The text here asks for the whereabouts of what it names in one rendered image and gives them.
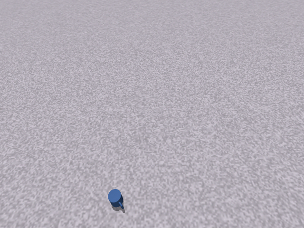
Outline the mug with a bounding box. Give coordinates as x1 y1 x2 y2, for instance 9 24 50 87
108 189 124 209

